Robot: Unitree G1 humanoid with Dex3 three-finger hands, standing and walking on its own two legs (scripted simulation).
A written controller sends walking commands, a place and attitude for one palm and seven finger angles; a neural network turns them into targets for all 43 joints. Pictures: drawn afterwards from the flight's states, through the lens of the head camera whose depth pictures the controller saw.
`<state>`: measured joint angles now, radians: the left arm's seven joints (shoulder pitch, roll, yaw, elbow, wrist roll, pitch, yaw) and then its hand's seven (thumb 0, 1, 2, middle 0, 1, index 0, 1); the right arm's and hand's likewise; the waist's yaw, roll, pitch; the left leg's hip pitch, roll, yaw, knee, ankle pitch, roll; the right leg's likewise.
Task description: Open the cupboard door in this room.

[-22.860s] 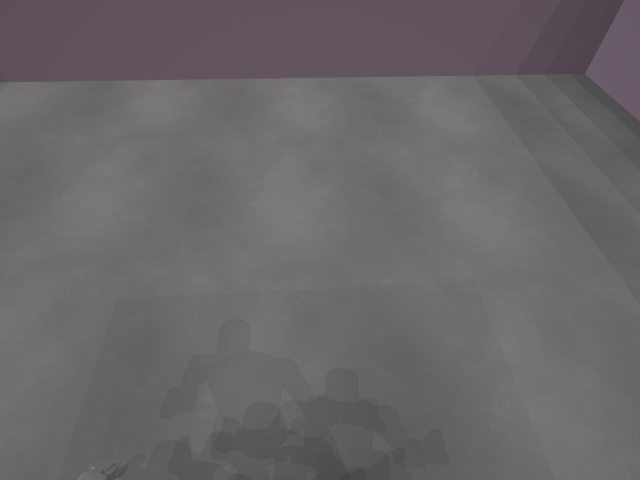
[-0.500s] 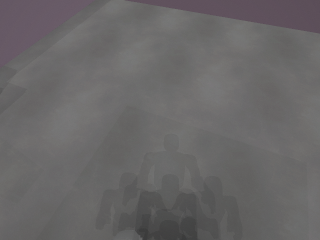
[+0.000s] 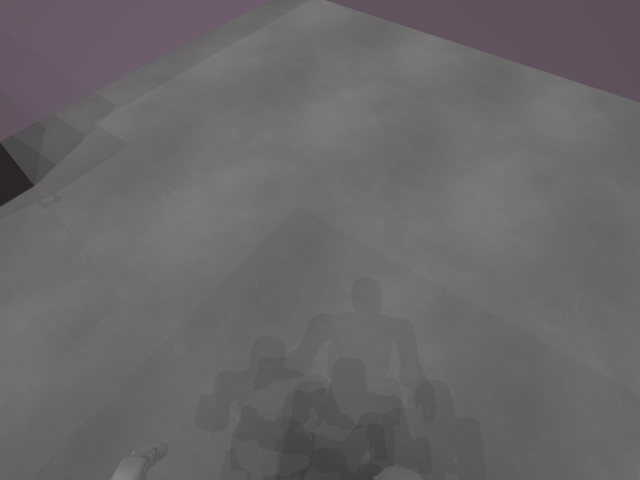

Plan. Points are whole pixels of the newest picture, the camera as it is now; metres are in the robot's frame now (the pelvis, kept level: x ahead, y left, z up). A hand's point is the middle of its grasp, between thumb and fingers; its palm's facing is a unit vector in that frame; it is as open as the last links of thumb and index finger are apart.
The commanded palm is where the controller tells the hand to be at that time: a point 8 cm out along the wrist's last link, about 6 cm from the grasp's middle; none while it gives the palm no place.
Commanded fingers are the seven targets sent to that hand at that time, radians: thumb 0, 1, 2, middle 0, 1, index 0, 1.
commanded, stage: turn or walk to find it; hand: left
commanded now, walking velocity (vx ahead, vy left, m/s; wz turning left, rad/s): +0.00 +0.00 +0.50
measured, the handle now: out of the picture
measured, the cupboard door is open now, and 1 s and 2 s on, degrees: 0 0 0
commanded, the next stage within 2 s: none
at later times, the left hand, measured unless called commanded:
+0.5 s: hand out of the picture -0.03 +0.15 -0.16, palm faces +0.31 -0.91 -0.27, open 7.4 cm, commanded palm none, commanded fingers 0.00 0.90 0.90 -0.20 -0.30 -0.20 -0.30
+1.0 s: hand out of the picture -0.04 +0.21 -0.16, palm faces +0.51 -0.82 -0.25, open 7.4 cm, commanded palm none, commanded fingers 0.00 0.90 0.90 -0.20 -0.30 -0.20 -0.30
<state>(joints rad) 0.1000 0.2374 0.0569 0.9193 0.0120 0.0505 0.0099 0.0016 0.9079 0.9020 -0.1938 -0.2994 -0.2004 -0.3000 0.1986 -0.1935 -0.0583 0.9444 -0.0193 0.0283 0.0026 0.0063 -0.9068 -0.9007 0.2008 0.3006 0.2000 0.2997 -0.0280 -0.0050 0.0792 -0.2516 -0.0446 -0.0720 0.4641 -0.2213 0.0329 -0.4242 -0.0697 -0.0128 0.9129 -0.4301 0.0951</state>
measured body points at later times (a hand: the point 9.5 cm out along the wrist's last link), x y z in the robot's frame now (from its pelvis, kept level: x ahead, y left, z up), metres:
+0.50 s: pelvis -0.01 -0.05 +0.00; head +0.04 -0.06 +0.45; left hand -0.05 +0.20 -0.14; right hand +0.12 -0.28 -0.16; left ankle -0.08 +0.11 -0.68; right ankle +0.00 -0.14 -0.74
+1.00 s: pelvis -0.02 -0.03 +0.00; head +0.00 -0.01 +0.45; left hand -0.07 +0.25 -0.14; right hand +0.17 -0.20 -0.15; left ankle -0.07 +0.08 -0.74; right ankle +0.05 -0.16 -0.70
